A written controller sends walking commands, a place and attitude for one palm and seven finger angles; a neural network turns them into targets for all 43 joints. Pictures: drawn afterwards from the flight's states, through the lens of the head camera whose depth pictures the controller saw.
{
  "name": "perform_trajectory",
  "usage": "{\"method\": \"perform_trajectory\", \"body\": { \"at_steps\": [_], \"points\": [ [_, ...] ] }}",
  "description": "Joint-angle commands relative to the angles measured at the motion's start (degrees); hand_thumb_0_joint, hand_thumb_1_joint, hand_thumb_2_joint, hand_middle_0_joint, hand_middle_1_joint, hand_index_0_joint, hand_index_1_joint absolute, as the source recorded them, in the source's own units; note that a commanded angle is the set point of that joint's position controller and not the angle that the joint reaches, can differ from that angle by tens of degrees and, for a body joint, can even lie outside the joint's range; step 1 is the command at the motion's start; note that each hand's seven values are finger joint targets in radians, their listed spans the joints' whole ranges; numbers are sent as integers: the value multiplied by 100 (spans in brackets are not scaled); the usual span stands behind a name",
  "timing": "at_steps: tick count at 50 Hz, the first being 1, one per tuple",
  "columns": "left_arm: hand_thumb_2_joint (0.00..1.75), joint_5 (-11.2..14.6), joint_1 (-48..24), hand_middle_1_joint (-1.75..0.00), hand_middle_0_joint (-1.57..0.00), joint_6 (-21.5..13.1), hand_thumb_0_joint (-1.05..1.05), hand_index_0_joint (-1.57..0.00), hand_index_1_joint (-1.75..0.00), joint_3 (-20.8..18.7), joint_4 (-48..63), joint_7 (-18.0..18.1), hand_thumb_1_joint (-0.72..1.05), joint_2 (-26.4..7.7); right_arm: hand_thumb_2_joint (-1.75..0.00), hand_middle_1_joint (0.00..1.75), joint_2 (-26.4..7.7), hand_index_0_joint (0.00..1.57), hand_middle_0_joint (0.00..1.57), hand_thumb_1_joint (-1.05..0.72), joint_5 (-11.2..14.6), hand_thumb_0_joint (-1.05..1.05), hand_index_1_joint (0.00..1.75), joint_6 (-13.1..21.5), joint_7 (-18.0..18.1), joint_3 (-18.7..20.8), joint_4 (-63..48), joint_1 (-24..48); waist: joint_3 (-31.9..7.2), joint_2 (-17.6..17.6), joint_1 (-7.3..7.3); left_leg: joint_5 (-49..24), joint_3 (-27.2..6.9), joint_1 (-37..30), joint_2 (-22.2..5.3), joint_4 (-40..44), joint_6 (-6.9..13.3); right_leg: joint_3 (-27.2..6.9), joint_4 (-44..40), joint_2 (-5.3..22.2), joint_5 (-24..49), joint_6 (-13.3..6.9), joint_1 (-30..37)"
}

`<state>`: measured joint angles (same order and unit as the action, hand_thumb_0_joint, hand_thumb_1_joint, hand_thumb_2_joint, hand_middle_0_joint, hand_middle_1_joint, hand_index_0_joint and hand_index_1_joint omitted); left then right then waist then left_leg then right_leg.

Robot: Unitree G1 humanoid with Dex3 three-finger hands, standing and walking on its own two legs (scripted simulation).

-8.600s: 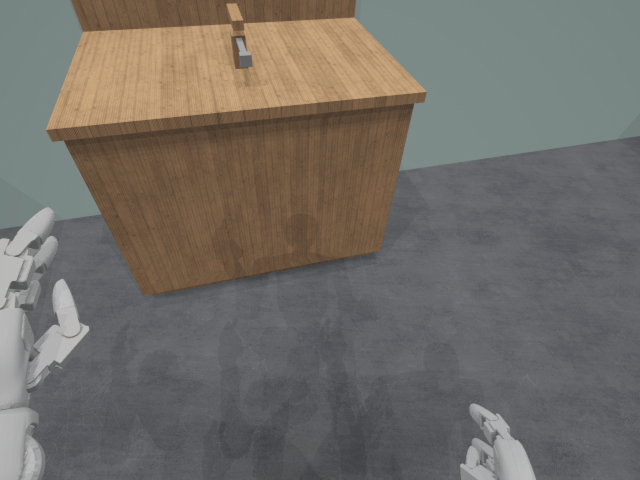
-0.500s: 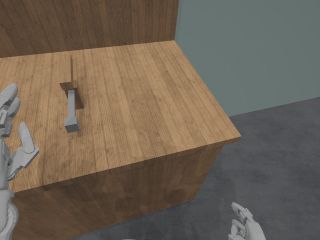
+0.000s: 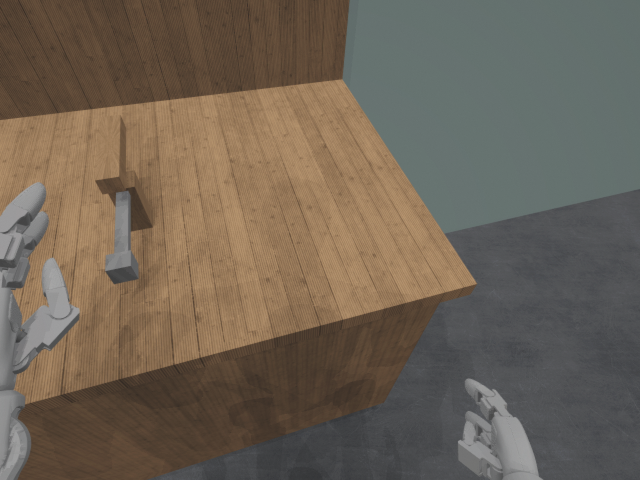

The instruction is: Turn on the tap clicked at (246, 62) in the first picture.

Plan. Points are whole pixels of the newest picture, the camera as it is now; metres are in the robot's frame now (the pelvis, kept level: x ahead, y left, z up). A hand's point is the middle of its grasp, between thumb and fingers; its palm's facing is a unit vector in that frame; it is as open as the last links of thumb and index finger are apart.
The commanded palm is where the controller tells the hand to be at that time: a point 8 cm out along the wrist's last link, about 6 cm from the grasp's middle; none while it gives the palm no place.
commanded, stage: come to a stop and stand still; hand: left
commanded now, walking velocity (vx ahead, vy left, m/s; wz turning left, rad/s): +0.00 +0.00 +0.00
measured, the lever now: (122, 267) +0.32 +0.28 +0.08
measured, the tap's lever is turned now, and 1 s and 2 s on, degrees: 0 0 0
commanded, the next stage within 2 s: look again from close up in 0.30 s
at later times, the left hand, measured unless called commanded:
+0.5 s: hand (84, 322) +0.22 +0.24 +0.15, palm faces +0.38 -0.84 -0.39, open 7.4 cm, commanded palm +0.16 +0.27 +0.18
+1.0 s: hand (55, 305) +0.22 +0.26 +0.17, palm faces +0.41 -0.86 -0.31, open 7.4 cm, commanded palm +0.15 +0.27 +0.17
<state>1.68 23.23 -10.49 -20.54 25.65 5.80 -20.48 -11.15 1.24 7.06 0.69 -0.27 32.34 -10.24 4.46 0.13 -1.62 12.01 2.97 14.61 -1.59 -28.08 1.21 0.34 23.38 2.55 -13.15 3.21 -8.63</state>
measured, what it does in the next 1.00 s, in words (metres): stands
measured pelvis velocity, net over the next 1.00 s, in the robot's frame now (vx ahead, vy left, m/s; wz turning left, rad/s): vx -0.01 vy -0.01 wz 0.02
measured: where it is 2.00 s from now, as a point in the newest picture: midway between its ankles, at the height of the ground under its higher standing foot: outside the picture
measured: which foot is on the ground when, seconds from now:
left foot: down 0.00-1.00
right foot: down 0.00-1.00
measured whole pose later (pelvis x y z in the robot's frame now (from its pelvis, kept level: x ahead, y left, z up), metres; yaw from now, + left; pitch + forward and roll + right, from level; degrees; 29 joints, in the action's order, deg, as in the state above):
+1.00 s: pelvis -0.01 -0.01 +0.00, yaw +1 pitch -2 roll -1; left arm 6.6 13.6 2.2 -22.9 20.8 0.1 -21.8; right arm -13.1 0.6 7.5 -1.3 -1.4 35.8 -10.4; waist 1.4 -0.6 -3.0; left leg 11.8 1.6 15.4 -1.6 -29.5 0.0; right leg 1.6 27.9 2.5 -15.1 2.0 -10.3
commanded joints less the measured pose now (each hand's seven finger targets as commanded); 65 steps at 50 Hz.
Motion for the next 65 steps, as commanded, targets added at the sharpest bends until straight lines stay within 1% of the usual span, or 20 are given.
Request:
{"method": "perform_trajectory", "body": {
  "at_steps": [1,5,11,19,25,39,40,41,42,43,44,45,47,50,52,55,56,58,62,65],
  "points": [
    [90,51,-330,-30,-20,-326,0,-20,-30,-511,1192,115,90,-879,-90,30,-725,20,20,-90,1,0,30,214,114,244,-851,437,-981,-189,62,-411,-371,-508,-301,495,53,-46,-341,127,944,-418,-30],
    [90,53,-312,-30,-20,-302,0,-20,-30,-747,1458,175,90,-1160,-90,30,-707,20,20,-90,44,0,30,229,149,256,-881,520,-1018,-291,44,-495,-351,-609,-285,447,51,-118,-323,179,997,-432,-16],
    [90,84,-221,-30,-20,-317,0,-20,-30,-542,1239,150,90,-901,-90,30,-735,20,20,-90,10,0,30,205,151,269,-827,401,-922,-293,65,-400,-406,-515,-301,501,63,-55,-351,133,837,-427,-60],
    [90,109,-45,-30,-20,-269,0,-20,-30,-635,1073,125,90,-968,-90,30,-726,20,20,-90,42,0,30,167,145,311,-842,356,-919,-81,62,-445,-419,-495,-318,439,73,-115,-391,200,888,-421,-38],
    [90,66,-384,-30,-20,-277,0,-20,-30,-639,1456,176,90,-1096,-90,30,-722,20,20,-90,54,0,30,197,169,277,-836,494,-825,-413,73,-168,-479,-548,-334,604,75,-85,-338,143,583,-427,-149],
    [90,89,-147,-30,-20,-267,0,-20,-30,-557,1379,143,90,-920,-90,30,-719,20,20,-90,41,0,30,161,129,309,-855,343,-942,-316,84,-394,-552,-495,-377,558,92,-38,-316,147,835,-428,46],
    [90,56,-5161,-30,-20,-1157,0,-20,-30,-1976,3344,297,90,-5617,-90,30,-938,20,20,-90,356,0,30,54,681,-709,-1482,-572,-1060,-1328,311,-412,-522,-190,-13,645,88,130,41,-328,-141,16,206],
    [90,-486,-2628,-30,-20,-8,0,-20,-30,-1924,-288,-32,90,-2484,-90,30,-892,20,20,-90,-527,0,30,271,465,464,-587,56,-2071,-933,-496,-2717,-184,-1393,0,161,-199,485,458,-379,1070,-624,132],
    [90,-169,-1878,-30,-20,176,0,-20,-30,-641,-1,-130,90,-1492,-90,30,-887,20,20,-90,-388,0,30,391,-7,239,-780,138,-1599,-464,-50,-3703,-424,-1011,133,30,-370,722,353,-485,1501,-493,-232],
    [90,-132,-1425,-30,-20,354,0,-20,-30,-1185,233,-184,90,-1690,-90,30,-1235,20,20,-90,-335,0,30,289,-89,417,-427,-75,-2342,-507,-153,-4139,-349,-1800,-149,-137,-398,617,510,-520,1712,-410,-443],
    [90,290,-1158,-30,-20,608,0,-20,-30,-526,417,-452,90,-789,-90,30,-1064,20,20,-90,-227,0,30,315,-79,384,-579,222,-2414,-643,-292,-3975,-334,-1963,-62,-111,-370,618,438,-439,1508,-406,-408],
    [90,636,-541,-30,-20,946,0,-20,-30,-314,19,-588,90,-323,-90,30,-1006,20,20,-90,-41,0,30,331,-117,323,-520,413,-2165,-708,-277,-3323,-313,-1941,-64,-21,-379,635,404,-502,1083,-408,-537],
    [90,769,-400,-30,-20,1186,0,-20,-30,2,459,-823,90,-326,-90,30,-1076,20,20,-90,17,0,30,400,-153,253,-505,627,-1433,-595,-356,-1957,-257,-1237,2,92,-255,783,258,-359,1291,-429,-484],
    [90,163,-419,-30,-20,1225,0,-20,-30,-178,814,-551,90,-962,-90,30,-1026,20,20,-90,98,0,30,328,-121,151,-685,969,-752,-226,-225,-366,-240,-392,109,333,-146,759,369,-417,439,-401,-752],
    [90,-193,-812,-30,-20,821,0,-20,-30,-239,1093,-174,90,-1102,-90,30,-902,20,20,-90,-102,0,30,350,-70,98,-755,1008,-501,-112,-74,418,-374,-50,150,345,-119,745,485,-413,-179,-377,-1089],
    [90,-181,-1488,-30,-20,-18,0,-20,-30,-1032,1898,432,90,-1890,-90,30,-811,20,20,-90,-188,0,30,424,53,138,-641,961,-1192,-526,-180,1193,-440,-83,202,238,-144,560,608,-440,-821,-358,-1159],
    [90,-190,-1588,-30,-20,-242,0,-20,-30,-598,1961,568,90,-1387,-90,30,-644,20,20,-90,-224,0,30,485,66,94,-647,855,-1376,-759,-187,1237,-409,-131,249,200,-167,562,631,-430,-908,-403,-1140],
    [90,-118,-1754,-30,-20,-492,0,-20,-30,-447,1528,750,90,-1102,-90,30,-632,20,20,-90,-199,0,30,555,78,91,-376,826,-1202,-1002,-48,1626,-414,-68,260,-7,-198,535,674,-430,-1042,-381,-1404],
    [90,46,-2208,-30,-20,-4,0,-20,-30,-110,143,465,90,-1053,-90,30,-830,20,20,-90,-139,0,30,537,215,58,-165,954,-769,-680,92,1871,-416,242,328,-270,-158,417,514,-280,-1414,-328,-1634],
    [90,280,-2186,-30,-20,872,0,-20,-30,185,-582,-62,90,-1022,-90,30,-932,20,20,-90,45,0,30,448,410,-14,-236,1186,-586,-421,-79,1697,-326,293,422,-313,-116,215,224,-185,-1872,-326,-1585]
  ]
}}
